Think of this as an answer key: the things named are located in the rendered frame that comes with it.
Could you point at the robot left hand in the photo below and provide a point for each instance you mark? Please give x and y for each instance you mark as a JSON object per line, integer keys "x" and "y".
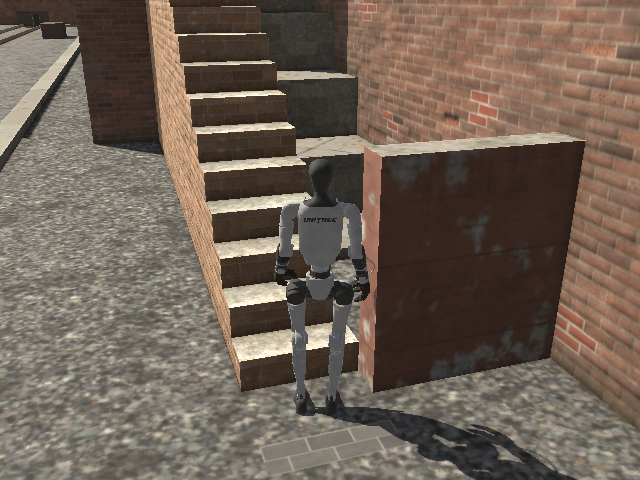
{"x": 280, "y": 281}

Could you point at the robot left shin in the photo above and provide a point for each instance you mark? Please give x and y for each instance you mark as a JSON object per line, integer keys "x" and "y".
{"x": 299, "y": 366}

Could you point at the left robot upper arm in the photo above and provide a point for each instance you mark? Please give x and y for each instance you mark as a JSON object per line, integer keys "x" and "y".
{"x": 289, "y": 211}

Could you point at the right robot upper arm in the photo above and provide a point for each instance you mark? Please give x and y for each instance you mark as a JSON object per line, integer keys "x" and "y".
{"x": 352, "y": 212}

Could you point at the robot right hand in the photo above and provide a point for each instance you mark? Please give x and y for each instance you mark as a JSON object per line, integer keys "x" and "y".
{"x": 365, "y": 288}

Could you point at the robot right forearm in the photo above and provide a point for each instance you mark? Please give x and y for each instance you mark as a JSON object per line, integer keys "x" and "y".
{"x": 360, "y": 268}

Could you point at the robot left forearm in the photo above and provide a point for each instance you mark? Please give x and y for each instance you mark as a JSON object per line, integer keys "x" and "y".
{"x": 281, "y": 262}

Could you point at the humanoid robot torso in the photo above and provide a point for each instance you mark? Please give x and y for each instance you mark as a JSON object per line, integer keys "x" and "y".
{"x": 320, "y": 238}

